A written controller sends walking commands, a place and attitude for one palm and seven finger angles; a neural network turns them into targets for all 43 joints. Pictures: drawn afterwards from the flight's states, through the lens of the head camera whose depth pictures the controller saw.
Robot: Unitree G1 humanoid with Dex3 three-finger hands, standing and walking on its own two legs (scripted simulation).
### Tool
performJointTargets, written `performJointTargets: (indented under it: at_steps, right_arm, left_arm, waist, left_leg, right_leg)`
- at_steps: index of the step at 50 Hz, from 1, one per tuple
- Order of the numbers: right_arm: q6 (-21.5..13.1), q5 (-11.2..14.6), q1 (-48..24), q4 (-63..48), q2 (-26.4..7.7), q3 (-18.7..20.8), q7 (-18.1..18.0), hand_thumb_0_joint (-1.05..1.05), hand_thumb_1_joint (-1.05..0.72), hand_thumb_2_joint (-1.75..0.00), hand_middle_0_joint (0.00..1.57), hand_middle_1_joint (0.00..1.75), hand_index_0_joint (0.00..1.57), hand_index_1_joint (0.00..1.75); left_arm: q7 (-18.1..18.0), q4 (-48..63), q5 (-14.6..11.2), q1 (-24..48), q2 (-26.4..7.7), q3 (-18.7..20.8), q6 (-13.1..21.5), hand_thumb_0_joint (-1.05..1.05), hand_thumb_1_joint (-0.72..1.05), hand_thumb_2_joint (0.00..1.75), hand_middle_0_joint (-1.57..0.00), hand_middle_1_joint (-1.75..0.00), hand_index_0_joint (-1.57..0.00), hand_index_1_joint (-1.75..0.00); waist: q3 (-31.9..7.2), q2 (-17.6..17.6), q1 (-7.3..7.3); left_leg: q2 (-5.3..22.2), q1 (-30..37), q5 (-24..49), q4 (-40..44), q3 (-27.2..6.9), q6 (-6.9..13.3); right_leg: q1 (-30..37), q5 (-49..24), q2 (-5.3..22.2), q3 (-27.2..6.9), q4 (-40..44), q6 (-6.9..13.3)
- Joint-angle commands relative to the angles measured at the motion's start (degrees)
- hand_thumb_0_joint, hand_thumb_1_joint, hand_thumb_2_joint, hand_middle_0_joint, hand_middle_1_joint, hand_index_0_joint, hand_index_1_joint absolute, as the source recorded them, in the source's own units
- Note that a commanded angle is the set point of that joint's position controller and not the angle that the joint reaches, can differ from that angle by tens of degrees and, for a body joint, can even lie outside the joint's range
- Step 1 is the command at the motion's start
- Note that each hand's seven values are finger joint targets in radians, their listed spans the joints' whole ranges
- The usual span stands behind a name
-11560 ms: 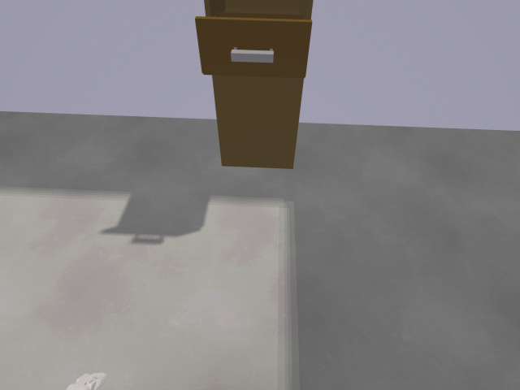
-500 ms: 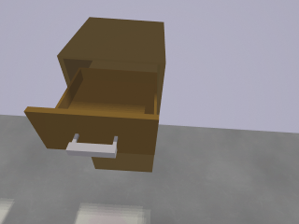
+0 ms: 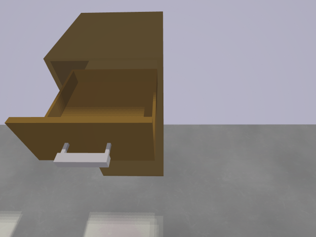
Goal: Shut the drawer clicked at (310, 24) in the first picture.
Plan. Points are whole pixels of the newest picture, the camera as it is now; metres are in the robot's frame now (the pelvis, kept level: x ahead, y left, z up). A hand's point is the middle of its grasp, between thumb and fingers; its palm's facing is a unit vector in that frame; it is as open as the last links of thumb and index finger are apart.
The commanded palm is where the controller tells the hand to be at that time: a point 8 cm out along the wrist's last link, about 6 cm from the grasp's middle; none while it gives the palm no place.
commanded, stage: come to a stop and stand still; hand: left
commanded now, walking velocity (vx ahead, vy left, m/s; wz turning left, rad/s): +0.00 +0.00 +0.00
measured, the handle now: (85, 153) +0.32 +0.21 +0.04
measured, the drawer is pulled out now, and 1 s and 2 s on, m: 0.29 0.29 0.28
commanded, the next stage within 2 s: look again from close up in 0.42 s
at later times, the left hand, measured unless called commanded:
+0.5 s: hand out of the picture +0.00 +0.15 -0.17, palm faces +0.02 -0.98 -0.20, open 7.3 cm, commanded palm none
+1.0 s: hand out of the picture -0.01 +0.16 -0.17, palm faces +0.02 -0.98 -0.18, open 7.3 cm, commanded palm none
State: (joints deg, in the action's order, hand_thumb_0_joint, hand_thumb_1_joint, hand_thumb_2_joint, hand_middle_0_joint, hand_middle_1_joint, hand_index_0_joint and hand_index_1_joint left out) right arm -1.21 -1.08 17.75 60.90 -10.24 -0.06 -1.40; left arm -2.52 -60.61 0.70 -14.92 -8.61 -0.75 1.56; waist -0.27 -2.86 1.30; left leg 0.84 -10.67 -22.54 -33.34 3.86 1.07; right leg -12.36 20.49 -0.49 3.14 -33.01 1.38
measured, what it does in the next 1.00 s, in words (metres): stands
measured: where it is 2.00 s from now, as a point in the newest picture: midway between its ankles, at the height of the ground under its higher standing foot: outside the picture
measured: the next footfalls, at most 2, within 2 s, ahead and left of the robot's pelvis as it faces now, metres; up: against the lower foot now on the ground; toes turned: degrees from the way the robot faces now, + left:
none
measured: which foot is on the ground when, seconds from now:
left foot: down 0.00-1.00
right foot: down 0.00-1.00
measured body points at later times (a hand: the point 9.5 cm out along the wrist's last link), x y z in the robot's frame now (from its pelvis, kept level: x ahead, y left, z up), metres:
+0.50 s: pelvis +0.00 -0.02 +0.01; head +0.02 -0.02 +0.46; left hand +0.00 +0.20 -0.15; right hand +0.02 -0.24 -0.15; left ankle -0.05 +0.10 -0.73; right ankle -0.03 -0.10 -0.73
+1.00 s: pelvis +0.00 -0.01 +0.01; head +0.01 +0.00 +0.46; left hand -0.01 +0.21 -0.15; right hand -0.02 -0.22 -0.15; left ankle -0.05 +0.10 -0.73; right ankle -0.03 -0.10 -0.73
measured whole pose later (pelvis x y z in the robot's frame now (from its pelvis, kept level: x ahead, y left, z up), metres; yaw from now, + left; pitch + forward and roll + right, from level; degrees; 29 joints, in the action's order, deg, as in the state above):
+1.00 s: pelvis +0.00 -0.01 +0.01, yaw +0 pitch -1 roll +0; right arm -1.1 -0.6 16.8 66.8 -7.1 -1.3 -1.7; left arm -2.1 -63.6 0.7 -16.8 -8.7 -0.8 0.7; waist 2.0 1.0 -0.3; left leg 0.5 -6.0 -17.4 -24.4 4.1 0.6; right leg -8.4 16.3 -0.6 2.9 -25.6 1.6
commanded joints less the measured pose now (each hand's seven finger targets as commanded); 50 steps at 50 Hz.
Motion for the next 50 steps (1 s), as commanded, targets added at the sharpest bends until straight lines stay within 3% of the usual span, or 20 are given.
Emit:
performJointTargets:
  at_steps: [1,3,6,9,14,19,23,28,32,50]
  right_arm:
    - [-0.3,0.2,3.2,-1.5,-3.6,-0.1,-0.4,0.00,-0.90,-0.90,0.20,0.30,0.20,0.30]
    - [-0.3,0.1,2.5,-1.3,-4.0,-0.1,-0.4,0.00,-0.90,-0.90,0.20,0.30,0.20,0.30]
    - [0.0,0.1,0.8,-0.9,-4.5,-0.2,-0.3,0.00,-0.90,-0.90,0.20,0.30,0.20,0.30]
    - [-0.1,0.2,-0.3,-0.5,-5.1,-0.2,-0.3,0.00,-0.90,-0.90,0.20,0.30,0.20,0.30]
    - [-0.1,0.3,-0.9,0.4,-5.0,-0.2,-0.5,0.00,-0.90,-0.90,0.20,0.30,0.20,0.30]
    - [-0.1,0.4,-0.8,1.6,-4.8,-0.3,-0.6,0.00,-0.90,-0.90,0.20,0.30,0.20,0.30]
    - [-0.2,0.5,-0.1,2.7,-4.5,-0.3,-0.8,0.00,-0.90,-0.90,0.20,0.30,0.20,0.30]
    - [-0.1,0.5,0.2,3.6,-3.9,-0.4,-0.8,0.00,-0.90,-0.90,0.20,0.30,0.20,0.30]
    - [-0.1,0.5,1.1,4.1,-3.3,-0.4,-0.7,0.00,-0.90,-0.90,0.20,0.30,0.20,0.30]
    - [-0.6,0.5,2.9,4.9,-2.6,-0.4,-0.9,0.00,-0.90,-0.90,0.20,0.30,0.20,0.30]
  left_arm:
    - [-0.2,1.8,-0.3,-3.2,-6.6,1.1,1.2,0.00,0.90,0.90,-0.20,-0.30,-0.20,-0.30]
    - [-0.2,2.1,-0.3,-3.1,-6.7,1.0,1.0,0.00,0.90,0.90,-0.20,-0.30,-0.20,-0.30]
    - [-0.1,2.1,-0.3,-3.1,-7.1,1.1,0.6,0.00,0.90,0.90,-0.20,-0.30,-0.20,-0.30]
    - [-0.1,2.1,-0.3,-3.3,-7.3,1.1,0.5,0.00,0.90,0.90,-0.20,-0.30,-0.20,-0.30]
    - [-0.1,1.4,-0.3,-4.1,-7.8,1.3,0.7,0.00,0.90,0.90,-0.20,-0.30,-0.20,-0.30]
    - [-0.2,0.4,-0.3,-5.0,-7.7,1.2,0.8,0.00,0.90,0.90,-0.20,-0.30,-0.20,-0.30]
    - [-0.3,0.0,-0.3,-5.1,-7.1,1.2,0.6,0.00,0.90,0.90,-0.20,-0.30,-0.20,-0.30]
    - [-0.2,-0.5,-0.3,-5.2,-6.6,1.1,0.4,0.00,0.90,0.90,-0.20,-0.30,-0.20,-0.30]
    - [-0.1,-0.8,-0.2,-5.3,-6.3,1.1,0.3,0.00,0.90,0.90,-0.20,-0.30,-0.20,-0.30]
    - [-0.1,-1.5,-0.2,-6.1,-5.3,1.1,0.2,0.00,0.90,0.90,-0.20,-0.30,-0.20,-0.30]
  waist:
    - [3.9,8.1,0.14]
    - [4.8,6.1,-0.10]
    - [4.9,5.3,-0.36]
    - [3.3,3.6,-0.67]
    - [1.1,3.5,-0.87]
    - [1.2,4.3,-1.02]
    - [1.6,3.4,-1.19]
    - [4.2,3.0,-1.47]
    - [3.9,3.8,-1.34]
    - [4.4,3.3,-1.53]
  left_leg:
    - [4.2,-2.1,15.5,6.5,-4.4,0.4]
    - [4.3,-1.0,17.8,7.7,-4.5,0.4]
    - [4.3,-0.2,15.2,9.0,-4.4,0.5]
    - [4.6,1.5,17.9,9.5,-4.5,0.6]
    - [4.6,2.8,19.2,9.6,-4.0,0.2]
    - [4.9,3.2,20.7,9.7,-3.6,0.0]
    - [5.1,3.5,22.1,10.4,-3.8,0.1]
    - [5.2,2.4,18.9,11.6,-3.9,0.2]
    - [5.2,2.3,16.9,12.5,-4.2,0.3]
    - [5.2,1.4,18.5,13.1,-5.0,0.8]
  right_leg:
    - [2.1,-29.9,7.8,-7.2,5.8,2.7]
    - [1.7,-29.0,7.4,-6.8,5.9,2.3]
    - [1.5,-23.3,7.2,-7.4,7.9,2.2]
    - [2.5,-22.9,6.9,-7.2,8.1,2.0]
    - [5.1,-29.1,7.6,-7.4,8.6,2.0]
    - [6.2,-32.9,7.7,-6.9,8.9,1.8]
    - [6.4,-31.4,7.3,-6.3,9.1,1.7]
    - [4.9,-25.7,7.1,-6.4,10.6,1.6]
    - [4.8,-22.5,6.7,-6.5,11.2,1.6]
    - [4.3,-20.6,6.8,-6.0,10.7,1.5]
